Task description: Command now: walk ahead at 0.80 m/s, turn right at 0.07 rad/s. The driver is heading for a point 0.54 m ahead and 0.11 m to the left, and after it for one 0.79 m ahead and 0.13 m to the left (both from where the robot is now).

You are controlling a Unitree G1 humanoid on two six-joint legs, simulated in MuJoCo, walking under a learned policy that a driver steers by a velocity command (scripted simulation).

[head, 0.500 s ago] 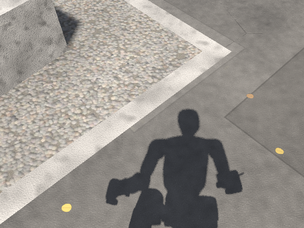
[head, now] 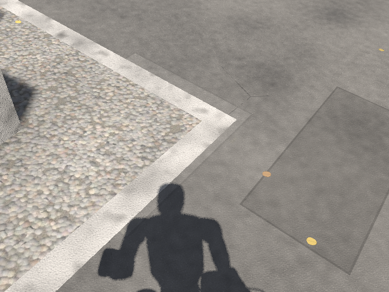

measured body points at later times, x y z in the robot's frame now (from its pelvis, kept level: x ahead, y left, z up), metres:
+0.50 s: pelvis +0.38 -0.05 -0.01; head +0.39 -0.05 +0.44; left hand +0.32 +0.22 -0.14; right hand +0.55 -0.30 -0.13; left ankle +0.42 +0.09 -0.65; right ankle +0.29 -0.15 -0.75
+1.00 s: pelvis +0.78 +0.07 -0.01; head +0.82 +0.10 +0.43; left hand +0.84 +0.36 -0.11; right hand +0.94 -0.17 -0.14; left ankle +0.71 +0.05 -0.75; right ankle +1.03 +0.03 -0.70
